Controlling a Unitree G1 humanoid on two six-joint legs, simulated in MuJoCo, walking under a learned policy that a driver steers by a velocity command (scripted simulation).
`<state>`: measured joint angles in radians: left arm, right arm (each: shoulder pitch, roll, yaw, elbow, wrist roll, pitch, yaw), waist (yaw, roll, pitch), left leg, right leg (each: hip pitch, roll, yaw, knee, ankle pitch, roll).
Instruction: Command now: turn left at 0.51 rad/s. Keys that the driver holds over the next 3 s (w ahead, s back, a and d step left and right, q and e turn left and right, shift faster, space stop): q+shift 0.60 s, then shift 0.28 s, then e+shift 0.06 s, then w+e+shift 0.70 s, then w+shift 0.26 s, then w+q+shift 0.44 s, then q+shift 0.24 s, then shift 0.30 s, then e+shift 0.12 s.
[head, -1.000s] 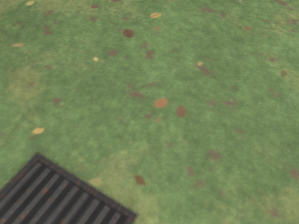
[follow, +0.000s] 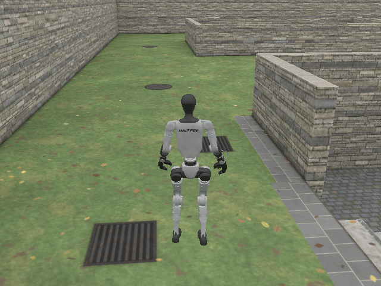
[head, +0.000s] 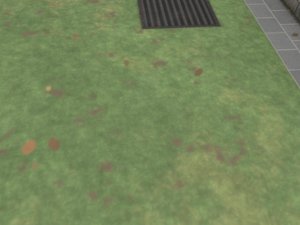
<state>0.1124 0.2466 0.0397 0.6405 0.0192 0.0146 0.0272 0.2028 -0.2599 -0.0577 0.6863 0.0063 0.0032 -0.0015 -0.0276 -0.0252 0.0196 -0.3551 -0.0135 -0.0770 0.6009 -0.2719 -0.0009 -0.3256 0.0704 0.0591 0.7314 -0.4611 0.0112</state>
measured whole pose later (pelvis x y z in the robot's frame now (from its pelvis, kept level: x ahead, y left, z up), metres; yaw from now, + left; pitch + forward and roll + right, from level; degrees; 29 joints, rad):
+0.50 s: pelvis -0.01 -0.04 +0.01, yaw +26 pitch +2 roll +0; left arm 0.17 0.26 0.07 0.66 0.02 0.01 0.04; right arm 0.16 -0.31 -0.10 0.62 0.03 0.07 0.01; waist 0.02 0.02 0.06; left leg -0.58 0.10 -0.01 1.01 -0.30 -0.13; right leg -0.17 -0.02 -0.21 0.39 -0.26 -0.05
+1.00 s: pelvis -0.01 +0.03 +0.01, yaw +39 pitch +1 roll +0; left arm 0.19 0.29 0.06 0.73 -0.02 0.03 0.02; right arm 0.11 -0.24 -0.04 0.68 -0.01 0.01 -0.01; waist 0.01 -0.04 0.02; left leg -0.25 -0.03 0.02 0.45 -0.23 0.06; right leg -0.44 -0.07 0.00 0.83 -0.34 0.07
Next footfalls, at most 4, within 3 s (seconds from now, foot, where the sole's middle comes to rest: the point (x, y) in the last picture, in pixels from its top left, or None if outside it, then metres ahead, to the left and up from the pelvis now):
0.16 right None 0.04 -0.12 -0.77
0.68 left None -0.03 0.13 -0.77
1.26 right None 0.16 -0.05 -0.77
1.66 left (90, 214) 0.53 0.25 -0.77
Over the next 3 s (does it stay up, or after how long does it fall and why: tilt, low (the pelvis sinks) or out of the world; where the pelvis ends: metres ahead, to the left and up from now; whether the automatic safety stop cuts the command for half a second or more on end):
stays up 1.33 0.18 0.00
